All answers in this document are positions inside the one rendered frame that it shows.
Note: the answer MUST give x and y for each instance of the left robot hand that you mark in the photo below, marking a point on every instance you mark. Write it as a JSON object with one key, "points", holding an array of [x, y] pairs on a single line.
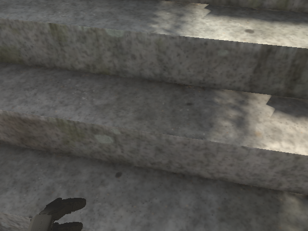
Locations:
{"points": [[44, 221]]}

